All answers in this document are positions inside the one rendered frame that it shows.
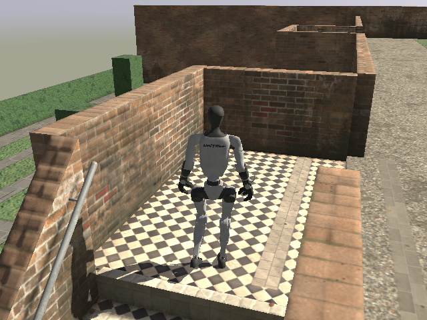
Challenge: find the right robot hand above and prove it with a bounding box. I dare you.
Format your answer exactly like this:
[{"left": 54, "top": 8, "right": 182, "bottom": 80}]
[{"left": 238, "top": 187, "right": 254, "bottom": 201}]

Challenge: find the robot right forearm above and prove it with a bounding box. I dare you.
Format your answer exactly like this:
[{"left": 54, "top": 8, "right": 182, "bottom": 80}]
[{"left": 239, "top": 163, "right": 252, "bottom": 189}]

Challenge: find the robot left upper arm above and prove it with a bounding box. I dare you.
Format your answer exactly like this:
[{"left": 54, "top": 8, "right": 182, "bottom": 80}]
[{"left": 183, "top": 134, "right": 201, "bottom": 170}]

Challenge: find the robot right upper arm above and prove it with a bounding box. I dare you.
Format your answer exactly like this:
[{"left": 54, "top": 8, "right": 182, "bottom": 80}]
[{"left": 229, "top": 135, "right": 246, "bottom": 173}]

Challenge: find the robot left forearm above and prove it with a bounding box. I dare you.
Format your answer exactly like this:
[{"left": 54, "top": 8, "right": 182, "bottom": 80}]
[{"left": 179, "top": 161, "right": 191, "bottom": 184}]

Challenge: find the left robot hand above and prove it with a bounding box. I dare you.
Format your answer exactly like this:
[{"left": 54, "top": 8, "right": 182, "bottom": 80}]
[{"left": 178, "top": 181, "right": 193, "bottom": 194}]

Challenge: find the right robot shin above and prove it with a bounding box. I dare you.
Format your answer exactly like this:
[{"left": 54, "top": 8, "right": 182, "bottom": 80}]
[{"left": 220, "top": 218, "right": 231, "bottom": 259}]

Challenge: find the robot torso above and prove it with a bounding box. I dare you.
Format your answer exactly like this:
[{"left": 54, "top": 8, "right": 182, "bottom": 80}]
[{"left": 199, "top": 131, "right": 230, "bottom": 200}]

